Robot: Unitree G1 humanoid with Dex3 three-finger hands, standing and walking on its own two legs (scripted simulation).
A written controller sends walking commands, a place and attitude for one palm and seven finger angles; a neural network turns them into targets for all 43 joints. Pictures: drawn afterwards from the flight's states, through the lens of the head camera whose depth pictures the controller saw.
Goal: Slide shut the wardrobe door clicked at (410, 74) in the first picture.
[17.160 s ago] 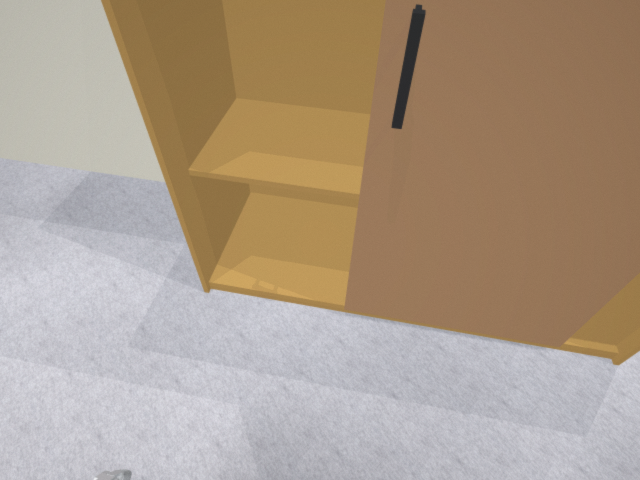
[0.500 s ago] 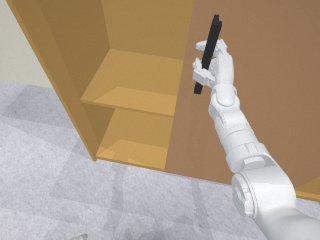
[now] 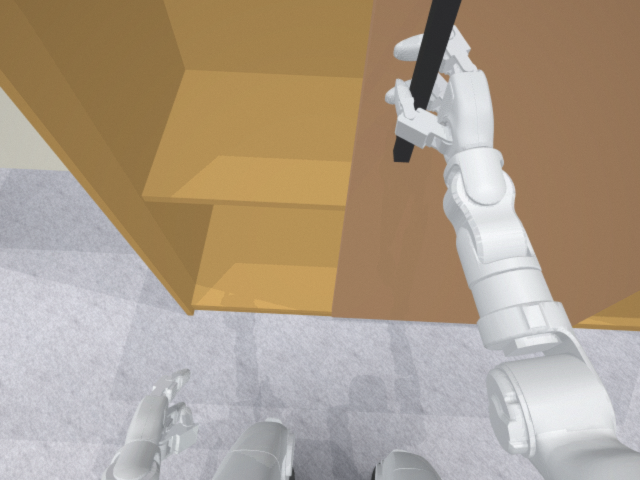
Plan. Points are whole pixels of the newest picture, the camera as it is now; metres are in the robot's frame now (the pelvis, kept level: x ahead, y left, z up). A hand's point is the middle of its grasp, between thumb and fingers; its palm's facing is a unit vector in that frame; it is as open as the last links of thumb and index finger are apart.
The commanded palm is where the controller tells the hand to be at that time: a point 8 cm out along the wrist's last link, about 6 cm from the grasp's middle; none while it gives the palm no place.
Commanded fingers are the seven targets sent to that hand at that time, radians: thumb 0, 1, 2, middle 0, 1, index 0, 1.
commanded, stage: step sideways, sliding the door along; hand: right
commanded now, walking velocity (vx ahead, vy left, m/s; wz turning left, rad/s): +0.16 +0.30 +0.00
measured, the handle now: (418, 80) +0.51 -0.08 +0.18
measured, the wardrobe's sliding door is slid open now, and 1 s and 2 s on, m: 0.44 0.24 0.00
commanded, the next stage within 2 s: none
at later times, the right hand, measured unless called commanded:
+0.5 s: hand (339, 112) +0.46 +0.01 +0.17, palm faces +0.10 +0.99 -0.10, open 6.2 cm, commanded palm +0.44 +0.03 +0.17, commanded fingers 0.00 -0.90 -0.90 0.45 1.40 0.45 1.40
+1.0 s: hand (205, 108) +0.46 +0.15 +0.17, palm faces -0.03 +1.00 -0.06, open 6.1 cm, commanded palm +0.45 +0.16 +0.18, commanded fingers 0.00 -0.90 -0.90 0.45 1.40 0.45 1.40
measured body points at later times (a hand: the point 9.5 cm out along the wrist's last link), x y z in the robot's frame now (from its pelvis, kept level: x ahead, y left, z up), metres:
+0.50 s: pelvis +0.05 +0.13 +0.01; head +0.16 +0.13 +0.45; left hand +0.28 +0.31 -0.11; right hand +0.45 -0.05 +0.18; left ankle +0.08 +0.19 -0.72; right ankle +0.02 -0.05 -0.71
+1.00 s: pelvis +0.07 +0.23 +0.00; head +0.17 +0.22 +0.44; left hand +0.31 +0.41 -0.11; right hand +0.46 +0.10 +0.17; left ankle +0.11 +0.31 -0.72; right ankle +0.04 +0.03 -0.72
